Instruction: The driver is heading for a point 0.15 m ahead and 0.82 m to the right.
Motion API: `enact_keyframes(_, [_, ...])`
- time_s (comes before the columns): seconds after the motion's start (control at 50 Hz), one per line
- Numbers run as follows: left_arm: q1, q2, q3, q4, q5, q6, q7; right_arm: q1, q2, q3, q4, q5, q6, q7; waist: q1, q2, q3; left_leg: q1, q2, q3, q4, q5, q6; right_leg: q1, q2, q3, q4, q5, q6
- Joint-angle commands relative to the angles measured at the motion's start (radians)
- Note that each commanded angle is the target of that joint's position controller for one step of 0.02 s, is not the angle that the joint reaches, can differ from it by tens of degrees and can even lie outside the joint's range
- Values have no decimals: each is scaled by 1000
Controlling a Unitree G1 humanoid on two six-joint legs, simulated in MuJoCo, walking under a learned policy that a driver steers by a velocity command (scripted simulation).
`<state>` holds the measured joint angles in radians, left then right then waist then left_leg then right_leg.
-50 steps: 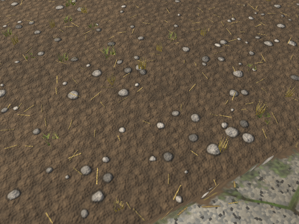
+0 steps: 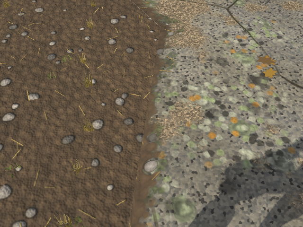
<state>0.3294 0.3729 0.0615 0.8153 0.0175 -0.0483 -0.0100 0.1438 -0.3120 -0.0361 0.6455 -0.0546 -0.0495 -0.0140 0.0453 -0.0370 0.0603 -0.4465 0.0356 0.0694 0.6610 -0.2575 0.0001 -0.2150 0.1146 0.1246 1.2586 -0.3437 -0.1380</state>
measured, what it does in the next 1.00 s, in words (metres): walks ahead, turning right: right foot, then left foot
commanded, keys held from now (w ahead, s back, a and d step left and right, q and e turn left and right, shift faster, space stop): w+e+shift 1.00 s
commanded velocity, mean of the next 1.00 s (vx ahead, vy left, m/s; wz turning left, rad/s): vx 1.00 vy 0.00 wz -1.00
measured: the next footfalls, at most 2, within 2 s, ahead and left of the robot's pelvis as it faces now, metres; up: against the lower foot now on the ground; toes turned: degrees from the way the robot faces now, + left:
right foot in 0.36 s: +0.52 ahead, -0.10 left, +0.00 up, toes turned -23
left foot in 0.78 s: +0.98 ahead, -0.19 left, +0.00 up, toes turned -47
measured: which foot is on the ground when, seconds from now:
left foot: down 0.00-0.36, up 0.38-0.76, down 0.78-1.00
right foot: up 0.00-0.34, down 0.36-0.78, up 0.80-1.00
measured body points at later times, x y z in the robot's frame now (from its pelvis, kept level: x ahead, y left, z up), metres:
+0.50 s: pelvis +0.46 -0.08 +0.00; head +0.50 -0.09 +0.45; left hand +0.65 +0.14 -0.13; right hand +0.47 -0.37 -0.10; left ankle +0.46 +0.15 -0.59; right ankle +0.48 -0.09 -0.71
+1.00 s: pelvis +0.89 -0.27 +0.02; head +0.90 -0.29 +0.47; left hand +1.23 -0.28 -0.05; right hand +0.64 -0.45 -0.09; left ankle +0.95 -0.16 -0.71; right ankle +0.83 -0.35 -0.61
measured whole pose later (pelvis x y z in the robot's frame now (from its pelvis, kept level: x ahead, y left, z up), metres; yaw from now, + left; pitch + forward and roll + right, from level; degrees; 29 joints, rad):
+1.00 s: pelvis +0.89 -0.27 +0.02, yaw -57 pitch +0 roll +3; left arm 0.10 0.38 0.06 0.68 0.04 0.00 -0.07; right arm 0.40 -0.32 -0.07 0.81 -0.03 -0.08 0.00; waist -0.04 -0.06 0.02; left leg -0.09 0.01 0.19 0.41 -0.31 -0.02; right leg -0.68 -0.02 0.00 1.27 -0.18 -0.11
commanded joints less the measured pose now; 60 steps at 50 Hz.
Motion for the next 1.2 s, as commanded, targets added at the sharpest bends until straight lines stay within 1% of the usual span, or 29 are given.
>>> enact_keyframes(0.02, [-106,39,-5,-118,25,7,-31,209,-87,-38,39,-1,-4,-4,-99,93,-89,430,298,-449,-414,-310,99,-471,-151,-19,121,81,12])
enact_keyframes(0.06, [-150,-3,-21,-150,23,38,-56,223,-59,-29,88,16,-33,9,-70,129,-24,345,299,-317,-459,-177,89,-494,-200,-23,93,86,27])
enact_keyframes(0.1, [-239,-36,-34,-190,22,51,-66,252,-37,-23,127,33,-53,26,-63,76,30,332,275,-139,-486,38,60,-550,-219,-46,51,141,27])
enact_keyframes(0.16, [-327,-38,-46,-243,11,53,-81,200,-51,-24,142,28,-73,25,-20,102,74,279,213,78,-542,236,41,-530,-205,-107,-125,298,26])
enact_keyframes(0.22, [-434,-40,-56,-268,14,46,-101,260,-90,-32,177,27,-76,14,-40,46,122,338,174,217,-581,477,27,-456,-163,-248,-391,367,-15])
enact_keyframes(0.28, [-379,-17,-46,-232,9,34,-88,312,-162,-44,183,34,-51,-2,7,103,31,497,194,254,-415,1159,11,-286,-49,-339,-491,323,-58])
enact_keyframes(0.32, [-107,53,-12,-156,3,30,-62,257,-226,-61,161,30,-15,-12,159,156,-119,496,235,231,-58,1386,23,-6,8,-316,-485,211,-91])
enact_keyframes(0.34, [122,98,18,-81,1,29,-42,204,-227,-62,136,24,1,-10,246,149,-216,384,244,200,235,1304,37,247,17,-253,-540,163,-124])
enact_keyframes(0.36, [172,138,58,-51,-28,42,-15,172,-207,-65,121,26,6,2,243,18,-230,160,113,192,608,629,10,448,-7,-134,-637,98,-146])
enact_keyframes(0.38, [31,210,60,-85,-18,46,-2,250,-24,-19,90,-8,0,20,41,-146,-136,-168,12,135,945,-280,-8,461,-199,192,-593,219,-160])
enact_keyframes(0.4, [43,274,76,-132,10,61,-4,227,-95,-27,-39,21,-23,20,40,-120,-375,-383,-46,-73,1034,-259,-37,688,-336,659,-854,-6,-345])
enact_keyframes(0.42, [64,232,79,-110,14,60,5,133,-127,-26,-45,18,-46,19,46,37,-248,-451,17,-126,936,-171,-36,567,-341,687,-1006,-105,-292])
enact_keyframes(0.46, [2,169,66,-81,4,27,21,92,-99,-12,-26,-1,-43,9,-45,138,-42,-341,84,-121,756,-118,-48,250,-243,487,-1016,67,-226])
enact_keyframes(0.5, [-42,115,43,-88,-11,-6,31,142,-82,-4,-6,-23,-5,15,-104,125,-35,-194,132,-123,629,-135,-83,42,-164,345,-1009,215,-217])
enact_keyframes(0.6, [34,86,39,-63,-6,-35,9,-146,-19,24,-112,6,10,36,-20,54,40,-111,104,-65,208,138,-93,-135,-67,264,-1060,336,-180])
enact_keyframes(0.68, [70,120,57,-49,-19,-36,2,-202,-56,19,-139,31,-2,35,21,-11,-8,18,27,-83,-43,325,-49,0,-117,309,-1026,540,-125])
enact_keyframes(0.72, [45,149,65,-51,-18,-33,9,-98,-103,-1,-110,34,-5,23,-32,-10,-73,200,-22,-96,-105,262,-30,55,-120,320,-902,730,-73])
enact_keyframes(0.74, [24,186,72,-53,-11,-33,6,51,-157,-25,-71,38,-8,9,-114,9,-166,362,-46,-92,-82,158,-20,65,-108,304,-721,847,-46])
enact_keyframes(0.76, [-36,202,74,-61,-1,-39,-1,277,-197,-48,-19,42,-8,-11,-255,19,-256,595,-22,-81,-72,81,-12,-28,-73,267,-465,845,-19])
enact_keyframes(0.78, [-61,66,39,-89,5,-52,-1,483,-262,-72,21,16,-13,-34,-313,152,-363,815,174,-289,-91,-260,7,-198,1,196,-91,412,-6])
enact_keyframes(0.8, [38,-50,1,-154,-41,-52,-1,387,-321,-77,-2,-15,-16,-28,-160,494,-444,893,437,-870,-375,-511,51,-441,87,89,142,-159,17])
enact_keyframes(0.82, [55,17,-4,-126,-18,-36,11,213,-244,-79,-32,-8,-9,-16,-107,391,-340,749,430,-991,-445,-696,107,-541,-12,44,210,-43,7])
enact_keyframes(0.84, [-9,60,4,-106,7,-19,2,129,-134,-54,-49,0,-3,-13,-102,220,-213,609,379,-797,-424,-650,118,-539,-78,7,179,41,13])
enact_keyframes(0.86, [-51,59,7,-104,18,-6,-13,124,-86,-42,-25,1,-2,-8,-94,106,-122,486,335,-624,-416,-463,111,-517,-115,-15,134,75,20])
enact_keyframes(0.96, [-206,-45,-28,-196,25,45,-66,235,-27,-22,116,37,-47,22,-56,114,3,348,250,-160,-470,67,39,-565,-198,-46,55,157,25])
enact_keyframes(1.06, [-376,-28,-39,-257,8,52,-84,261,-42,-23,166,30,-66,19,-56,78,61,355,142,145,-542,431,-2,-539,-145,-188,-197,339,10])
enact_keyframes(1.12, [-463,-55,-56,-287,18,43,-97,327,-93,-27,192,29,-64,5,-47,78,109,410,168,232,-500,902,-33,-429,-107,-310,-433,335,-40])
enact_keyframes(1.16, [-395,-18,-44,-254,14,40,-85,346,-154,-40,188,31,-44,-17,5,125,24,504,195,238,-364,1289,-33,-296,-31,-352,-481,279,-64])
enact_keyframes(1.2, [-99,55,-7,-166,9,38,-62,278,-217,-56,164,28,-13,-29,159,166,-122,466,239,207,6,1457,-15,20,17,-309,-495,184,-103])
